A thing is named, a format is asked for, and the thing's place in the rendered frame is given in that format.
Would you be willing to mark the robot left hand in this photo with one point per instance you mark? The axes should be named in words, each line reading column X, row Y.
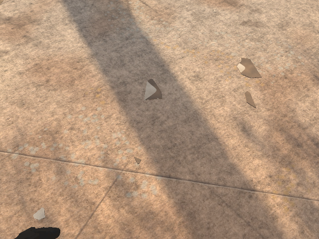
column 40, row 233

